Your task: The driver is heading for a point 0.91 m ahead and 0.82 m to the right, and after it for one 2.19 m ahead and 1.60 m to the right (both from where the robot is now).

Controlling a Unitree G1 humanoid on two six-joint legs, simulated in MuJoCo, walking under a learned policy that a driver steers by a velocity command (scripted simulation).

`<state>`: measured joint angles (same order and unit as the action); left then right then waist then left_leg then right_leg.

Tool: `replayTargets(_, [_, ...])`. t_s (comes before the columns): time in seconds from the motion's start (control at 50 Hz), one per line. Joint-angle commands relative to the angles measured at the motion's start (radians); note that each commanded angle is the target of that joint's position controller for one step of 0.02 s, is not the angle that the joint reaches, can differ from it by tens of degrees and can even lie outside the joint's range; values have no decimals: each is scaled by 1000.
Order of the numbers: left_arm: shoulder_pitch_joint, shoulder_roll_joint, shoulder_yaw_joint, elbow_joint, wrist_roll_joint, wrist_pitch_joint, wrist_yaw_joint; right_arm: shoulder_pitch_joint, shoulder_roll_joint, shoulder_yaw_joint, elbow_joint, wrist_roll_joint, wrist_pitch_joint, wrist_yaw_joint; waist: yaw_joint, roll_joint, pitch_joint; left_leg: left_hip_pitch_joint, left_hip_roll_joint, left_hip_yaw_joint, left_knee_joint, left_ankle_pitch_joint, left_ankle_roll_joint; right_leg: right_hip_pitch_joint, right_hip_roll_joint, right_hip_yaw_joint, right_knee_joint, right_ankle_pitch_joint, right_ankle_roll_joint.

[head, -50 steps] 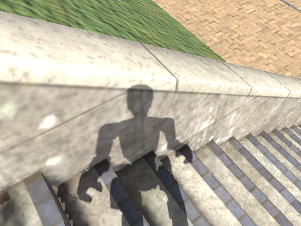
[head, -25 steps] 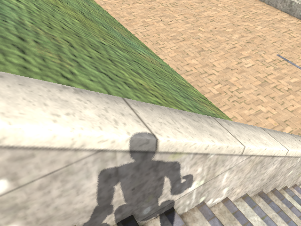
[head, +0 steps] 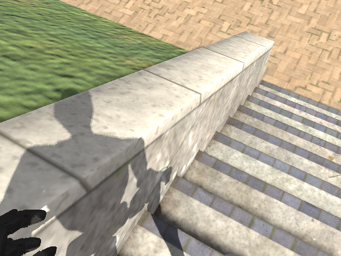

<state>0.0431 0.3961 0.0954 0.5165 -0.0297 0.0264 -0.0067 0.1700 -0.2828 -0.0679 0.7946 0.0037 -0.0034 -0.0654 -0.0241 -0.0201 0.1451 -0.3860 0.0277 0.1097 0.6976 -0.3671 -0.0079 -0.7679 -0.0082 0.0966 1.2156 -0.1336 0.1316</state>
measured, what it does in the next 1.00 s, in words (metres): goes down, turning right: right foot 0.19 m lower, then left foot 0.19 m lower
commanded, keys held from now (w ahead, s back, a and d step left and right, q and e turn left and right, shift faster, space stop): w+e+shift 0.88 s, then e+shift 0.12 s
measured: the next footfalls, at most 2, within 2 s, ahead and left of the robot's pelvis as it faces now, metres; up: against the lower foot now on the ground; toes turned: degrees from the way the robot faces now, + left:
right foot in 0.24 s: +0.18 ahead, -0.21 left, -0.19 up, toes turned -13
left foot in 0.86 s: +0.56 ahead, -0.09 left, -0.38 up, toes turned -56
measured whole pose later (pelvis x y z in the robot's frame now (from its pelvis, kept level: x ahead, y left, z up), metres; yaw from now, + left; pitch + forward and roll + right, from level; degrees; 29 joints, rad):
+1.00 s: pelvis +0.49 -0.19 -0.39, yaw -58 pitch +0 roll +1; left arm 0.38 0.22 0.03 0.69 -0.09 0.04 0.02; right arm 0.43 -0.26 -0.09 0.79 0.03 -0.07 0.03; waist -0.02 -0.05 -0.04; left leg -0.21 -0.03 0.03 0.74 -0.53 0.02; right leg -0.83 0.08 0.14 2.07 -0.56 -0.05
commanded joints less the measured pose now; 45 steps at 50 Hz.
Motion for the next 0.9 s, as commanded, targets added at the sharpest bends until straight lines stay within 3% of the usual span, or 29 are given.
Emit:
replayTargets(0.02, [96, 44, 29, -55, 9, 57, -2, -20, -120, -33, -120, 32, -37, -40, 35, 93, -328, 241, 433, -253, -19, 809, 149, -25, -77, 103, 195, 110, -12])
replayTargets(0.04, [97, 28, 26, -59, 21, 67, -29, -21, -105, -28, -123, 30, -33, -64, 59, 58, -212, 141, 368, -164, -22, 617, 114, -14, -70, 95, 40, 265, -32])
replayTargets(0.08, [-2, 2, 17, -79, 31, 70, -73, 78, -97, -36, -126, 19, -32, -92, 12, 85, -158, 145, 345, -118, 58, 314, 39, -42, -81, 78, -151, 446, -52])
replayTargets(0.12, [-33, -14, 8, -66, 4, 52, -119, 77, -94, -43, -151, 13, -21, -88, 10, 13, -129, 12, 303, -13, 108, -5, -7, 191, -78, 29, -572, 641, -65])
replayTargets(0.16, [38, -29, 9, -8, -1, 44, -115, 82, -144, -64, -150, 21, -18, -73, 35, 43, -135, -81, 373, 5, 210, 75, -16, 348, -40, -54, -572, 567, -92])
replayTargets(0.22, [524, 85, 76, 189, 13, 57, -46, -43, -192, -72, -180, 41, 8, -31, 306, 27, -238, -271, 274, 143, 770, 379, -63, 892, 70, -233, -678, 578, -169])
replayTargets(0.24, [658, 118, 78, 258, 34, 38, -16, -103, -187, -78, -163, 22, 0, -41, 396, -187, -110, -451, 90, 151, 1254, -154, -110, 973, -5, -95, -912, 699, -310])
replayTargets(0.26, [568, 225, 64, 264, 71, 3, -39, -33, -55, -52, -182, -52, -16, -60, 235, -454, -35, -762, -52, 63, 1602, -684, -106, 1017, -74, 40, -691, 1600, -357])
replayTargets(0.28, [455, 273, 61, 202, 74, -10, -57, 113, 1, -27, -233, -50, -22, -55, 77, -506, -270, -918, -54, -92, 1698, -621, -105, 1166, -166, 296, -553, 1836, -494])
replayTargets(0.32, [320, 199, 47, 192, 9, 9, -40, 77, 5, -16, -222, -47, -22, -58, 27, -118, -378, -893, -17, -135, 1536, -439, -72, 1019, -189, 399, -583, 1368, -525])
replayTargets(0.34, [226, 245, 61, 158, 27, 15, -31, 115, -4, -11, -231, -15, -29, -60, -28, -88, -448, -822, 6, -224, 1383, -311, -42, 881, -269, 590, -638, 876, -584])
replayTargets(0.36, [165, 222, 54, 127, 24, 16, -25, 120, -55, -29, -204, -7, -25, -61, -51, -59, -409, -779, -7, -228, 1356, -283, -43, 767, -298, 646, -665, 813, -614])
replayTargets(0.38, [126, 117, 14, 93, 34, 12, -17, 90, -123, -45, -177, 11, -17, -61, -37, 61, -368, -717, -24, -273, 1153, -114, -38, 641, -251, 573, -701, 548, -568])
replayTargets(0.42, [3, 23, -23, 51, 0, 33, 20, 6, -113, -31, -196, -33, 9, -75, -63, 142, -224, -426, -32, -229, 532, 152, -77, 347, -88, 413, -698, 389, -466])
replayTargets(0.44, [19, 31, -19, 57, -15, 35, 34, -11, -86, -31, -197, -48, 6, -65, -44, 107, -267, -152, -84, -196, 327, 255, -66, 235, 4, 343, -687, 390, -433])
replayTargets(0.48, [-56, 94, -13, 21, 29, 24, 31, 239, -93, -56, -123, 2, -20, -38, -160, -9, -406, 267, -147, -172, 566, 379, -83, 101, -17, 386, -591, 449, -476])
replayTargets(0.5, [46, -3, -22, 47, -1, 15, 39, 140, -149, -83, -138, 16, -37, -14, -61, -27, -326, -7, -116, -282, 579, 500, -79, 300, 1, 461, -478, 262, -496])
replayTargets(0.52, [189, -19, -25, 57, -26, -63, 50, -164, -136, -77, -283, 46, -38, 40, 37, 49, -180, -573, -19, -412, 684, 371, -120, 527, -185, 730, -698, -330, -499])
replayTargets(0.54, [212, -20, -28, 58, -27, -88, 35, -230, -104, -54, -316, 34, -26, 35, 43, 107, -48, -833, 34, -444, 514, 265, -108, 673, -165, 833, -694, -549, -482])
replayTargets(0.56, [248, -42, -38, 56, -7, -88, 36, -246, -55, -20, -341, -6, -28, 36, 61, 66, 2, -866, 57, -417, 499, 127, -84, 695, -195, 868, -696, -481, -469])
replayTargets(0.62, [414, -44, -23, 143, -30, -107, 66, -256, -111, -54, -311, 3, -99, 72, 133, -116, -74, -841, 64, -524, 212, 322, -65, 891, -59, 745, -479, -188, -471])
replayTargets(0.68, [344, -58, -36, 137, -57, -75, 83, -206, -62, -27, -281, -72, -132, 109, 103, 18, -111, -296, -16, -341, -89, 848, -3, 457, 135, 519, -387, -133, -395])
replayTargets(0.74, [300, -78, -47, 128, -24, -20, 69, -178, -33, -32, -319, -17, -122, 127, 120, -143, -142, 154, -94, -236, -124, 724, -8, 240, 243, 513, -380, -99, -362])
replayTargets(0.78, [297, -66, -49, 117, -21, -2, 79, -122, -85, -55, -311, -1, -107, 114, 96, -162, -143, 158, -22, -318, -236, 609, 7, 376, 211, 562, -289, -38, -339])
replayTargets(0.8, [217, -51, -44, 107, -8, 2, 70, -3, -115, -67, -281, -8, -107, 115, -5, -145, -183, 308, -16, -277, -152, 707, 12, 330, 227, 575, -162, 54, -331])
replayTargets(0.82, [233, -64, -53, 104, -19, 9, 65, 90, -139, -81, -235, -1, -101, 111, -22, -144, -176, 275, 92, -348, -370, 631, 27, 411, 197, 528, -34, -18, -304])
replayTargets(0.86, [245, -123, -57, 137, -18, -13, 24, 407, -137, -95, -117, 11, -92, 98, -166, 66, -219, 718, 190, -323, -365, 817, 74, 41, 287, 351, 508, -467, -224])
replayTargets(0.88, [324, -214, -74, 134, -9, -36, -10, 497, -125, -67, -107, -1, -99, 117, -165, 310, -272, 974, 214, -254, 69, 1162, 44, -316, 328, 299, 893, -824, -221])
replayTargets(0.9, [445, -172, -66, 120, -48, -59, -14, 498, -168, -70, -105, 14, -101, 127, -94, 470, -352, 1012, 263, -309, 167, 1258, 46, -453, 242, 262, 1053, -760, -191])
